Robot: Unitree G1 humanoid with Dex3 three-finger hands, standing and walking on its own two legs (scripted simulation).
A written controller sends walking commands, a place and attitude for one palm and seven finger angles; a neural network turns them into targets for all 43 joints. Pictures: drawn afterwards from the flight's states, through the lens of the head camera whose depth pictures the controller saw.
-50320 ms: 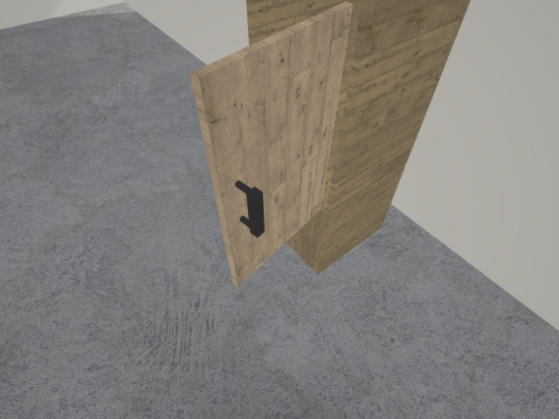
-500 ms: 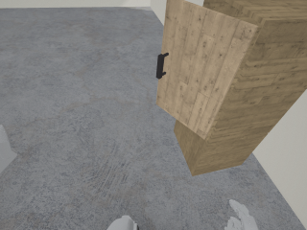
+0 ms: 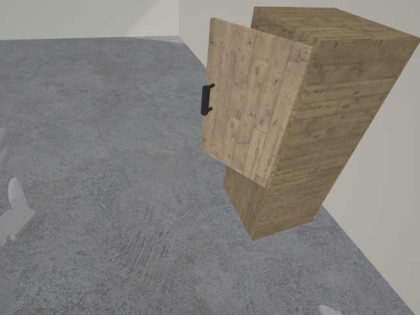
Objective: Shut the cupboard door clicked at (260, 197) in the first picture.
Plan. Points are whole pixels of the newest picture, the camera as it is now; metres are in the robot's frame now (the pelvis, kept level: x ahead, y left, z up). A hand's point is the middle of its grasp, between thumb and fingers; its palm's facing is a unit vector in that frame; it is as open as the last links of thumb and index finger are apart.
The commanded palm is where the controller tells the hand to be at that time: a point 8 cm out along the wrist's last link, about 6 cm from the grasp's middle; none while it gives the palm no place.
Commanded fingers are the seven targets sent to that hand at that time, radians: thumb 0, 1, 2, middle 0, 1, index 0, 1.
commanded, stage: stop stepping back and stand still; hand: left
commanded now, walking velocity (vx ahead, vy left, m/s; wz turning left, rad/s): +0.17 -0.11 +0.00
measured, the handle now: (208, 99) +0.92 +0.06 -0.03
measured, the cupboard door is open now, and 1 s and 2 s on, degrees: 31 31 31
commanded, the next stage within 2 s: let the arm hang, fingers relaxed in 1.06 s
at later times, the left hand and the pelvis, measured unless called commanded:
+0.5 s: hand (38, 205) +0.22 +0.28 +0.17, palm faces +0.44 -0.81 -0.39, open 7.4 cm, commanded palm +0.16 +0.31 +0.19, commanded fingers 0.00 0.90 0.90 -0.20 -0.30 -0.20 -0.30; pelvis +0.01 +0.01 +0.01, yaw -2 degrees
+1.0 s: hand (71, 183) +0.26 +0.25 +0.16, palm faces +0.38 -0.82 -0.44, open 7.4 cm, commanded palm +0.20 +0.29 +0.19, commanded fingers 0.00 0.90 0.90 -0.20 -0.30 -0.20 -0.30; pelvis +0.05 +0.00 +0.01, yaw -3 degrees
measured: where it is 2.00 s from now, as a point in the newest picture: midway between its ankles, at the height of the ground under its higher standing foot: outside the picture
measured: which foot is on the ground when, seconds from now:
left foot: up 0.00-0.00, down 0.02-1.00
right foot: down 0.00-1.00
